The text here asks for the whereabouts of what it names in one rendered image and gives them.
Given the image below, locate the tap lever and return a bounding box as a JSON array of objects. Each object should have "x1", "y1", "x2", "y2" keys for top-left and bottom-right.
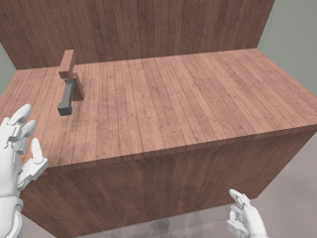
[{"x1": 57, "y1": 77, "x2": 75, "y2": 116}]

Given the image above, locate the right robot hand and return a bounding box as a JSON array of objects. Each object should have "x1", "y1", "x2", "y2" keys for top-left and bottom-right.
[{"x1": 227, "y1": 189, "x2": 267, "y2": 238}]

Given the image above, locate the robot left forearm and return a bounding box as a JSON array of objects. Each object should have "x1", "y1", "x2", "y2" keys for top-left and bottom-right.
[{"x1": 0, "y1": 196, "x2": 27, "y2": 238}]

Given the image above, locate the counter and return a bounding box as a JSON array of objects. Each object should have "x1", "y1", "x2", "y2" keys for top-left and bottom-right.
[{"x1": 0, "y1": 0, "x2": 317, "y2": 238}]

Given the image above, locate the left robot hand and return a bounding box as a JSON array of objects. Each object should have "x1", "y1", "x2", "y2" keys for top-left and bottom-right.
[{"x1": 0, "y1": 103, "x2": 49, "y2": 197}]

